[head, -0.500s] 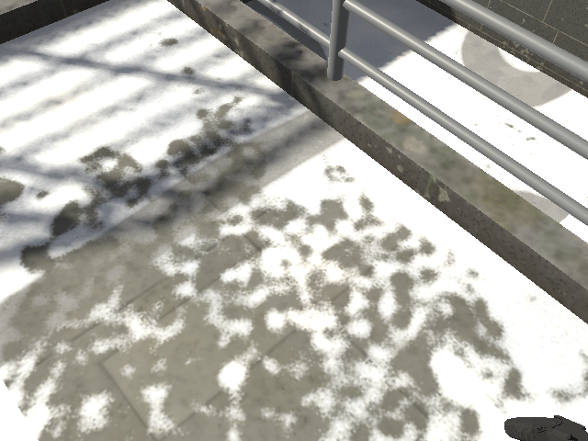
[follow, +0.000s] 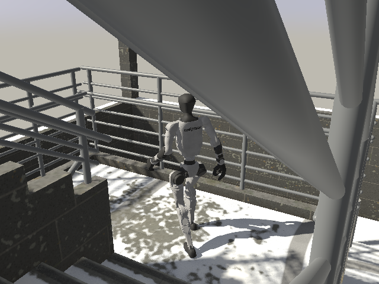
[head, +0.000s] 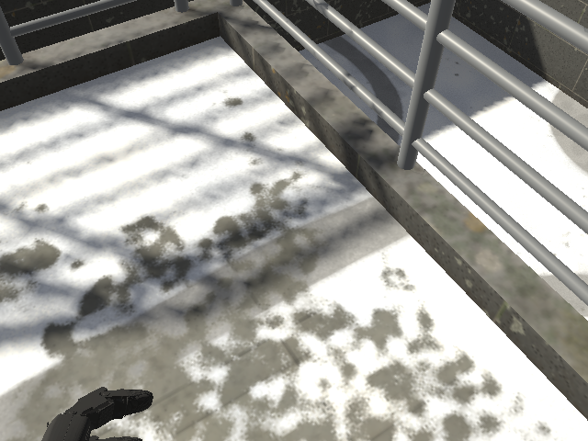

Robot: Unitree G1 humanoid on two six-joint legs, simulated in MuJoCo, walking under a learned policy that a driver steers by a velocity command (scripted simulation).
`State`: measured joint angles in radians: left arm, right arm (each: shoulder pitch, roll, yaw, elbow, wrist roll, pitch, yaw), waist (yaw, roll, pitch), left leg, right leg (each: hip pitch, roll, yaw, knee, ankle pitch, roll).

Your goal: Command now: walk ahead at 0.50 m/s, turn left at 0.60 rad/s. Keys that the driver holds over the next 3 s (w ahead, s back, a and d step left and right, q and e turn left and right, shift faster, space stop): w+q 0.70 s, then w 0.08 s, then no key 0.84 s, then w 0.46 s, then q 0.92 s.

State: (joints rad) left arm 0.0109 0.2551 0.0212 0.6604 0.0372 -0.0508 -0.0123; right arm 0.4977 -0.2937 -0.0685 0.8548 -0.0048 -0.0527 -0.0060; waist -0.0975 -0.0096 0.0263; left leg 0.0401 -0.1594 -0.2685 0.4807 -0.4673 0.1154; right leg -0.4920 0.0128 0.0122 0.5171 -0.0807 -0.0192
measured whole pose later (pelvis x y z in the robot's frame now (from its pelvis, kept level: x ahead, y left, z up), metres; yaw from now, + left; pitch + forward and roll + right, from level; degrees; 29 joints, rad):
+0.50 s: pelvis +0.25 +0.03 +0.01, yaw +18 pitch +2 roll -1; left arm 0.43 0.25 0.05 0.87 0.02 -0.06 0.01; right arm 0.02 -0.25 -0.03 0.66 -0.05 0.00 0.08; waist 0.07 0.01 0.06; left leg -0.54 0.01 0.09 0.62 -0.19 0.11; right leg 0.08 -0.05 -0.28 0.32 -0.41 0.04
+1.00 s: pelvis +0.49 +0.15 +0.01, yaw +30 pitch +1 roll +1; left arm 0.10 0.25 0.02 0.73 0.03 -0.03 -0.02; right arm 0.42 -0.25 -0.04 0.86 -0.01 -0.05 -0.01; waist -0.07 -0.04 0.06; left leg 0.03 -0.16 -0.11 0.30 -0.33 0.12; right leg -0.56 -0.03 -0.03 0.62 -0.05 -0.02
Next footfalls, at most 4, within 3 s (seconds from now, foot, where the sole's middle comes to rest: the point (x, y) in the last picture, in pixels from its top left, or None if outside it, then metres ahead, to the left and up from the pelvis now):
0.52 left None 0.39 0.16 -0.76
1.04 right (209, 345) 0.70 0.16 -0.76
1.42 left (145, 420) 0.54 0.30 -0.76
2.34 left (105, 286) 0.89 0.43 -0.76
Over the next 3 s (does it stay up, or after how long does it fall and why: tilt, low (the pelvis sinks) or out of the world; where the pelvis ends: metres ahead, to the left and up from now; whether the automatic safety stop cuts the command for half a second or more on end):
stays up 0.87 0.30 0.02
